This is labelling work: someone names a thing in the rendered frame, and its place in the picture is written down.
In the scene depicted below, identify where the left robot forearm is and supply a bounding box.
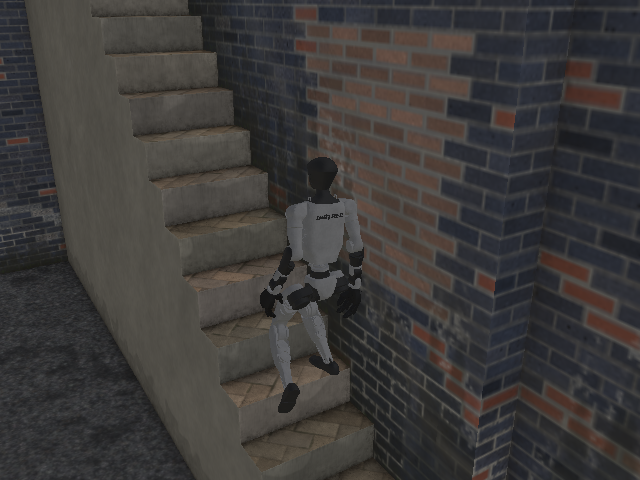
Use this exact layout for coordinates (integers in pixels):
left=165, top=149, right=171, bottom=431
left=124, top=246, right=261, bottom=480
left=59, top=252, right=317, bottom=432
left=267, top=247, right=295, bottom=295

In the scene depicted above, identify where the right robot forearm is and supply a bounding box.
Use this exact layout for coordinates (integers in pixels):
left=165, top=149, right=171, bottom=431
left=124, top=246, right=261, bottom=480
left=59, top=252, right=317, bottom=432
left=348, top=247, right=364, bottom=289

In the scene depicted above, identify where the right robot upper arm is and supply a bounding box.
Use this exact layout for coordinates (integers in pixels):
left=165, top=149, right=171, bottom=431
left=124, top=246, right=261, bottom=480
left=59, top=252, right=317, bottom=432
left=338, top=198, right=363, bottom=253

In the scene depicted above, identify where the robot left hand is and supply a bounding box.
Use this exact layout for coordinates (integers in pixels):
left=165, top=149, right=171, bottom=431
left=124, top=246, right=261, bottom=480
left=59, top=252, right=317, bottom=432
left=260, top=288, right=283, bottom=318

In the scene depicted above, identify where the robot left shin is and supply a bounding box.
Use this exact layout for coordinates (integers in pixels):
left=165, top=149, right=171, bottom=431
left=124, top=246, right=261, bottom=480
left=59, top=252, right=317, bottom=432
left=269, top=325, right=293, bottom=390

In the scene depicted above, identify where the robot right hand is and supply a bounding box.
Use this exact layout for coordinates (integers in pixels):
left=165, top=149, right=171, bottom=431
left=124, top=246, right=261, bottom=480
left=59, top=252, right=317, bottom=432
left=336, top=287, right=362, bottom=318

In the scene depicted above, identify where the left robot upper arm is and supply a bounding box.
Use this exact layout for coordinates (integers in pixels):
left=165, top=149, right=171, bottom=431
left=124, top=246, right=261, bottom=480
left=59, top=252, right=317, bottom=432
left=285, top=202, right=307, bottom=261

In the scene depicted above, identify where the robot right thigh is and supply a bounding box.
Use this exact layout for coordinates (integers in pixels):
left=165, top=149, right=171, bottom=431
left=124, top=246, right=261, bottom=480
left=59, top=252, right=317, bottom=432
left=298, top=270, right=348, bottom=318

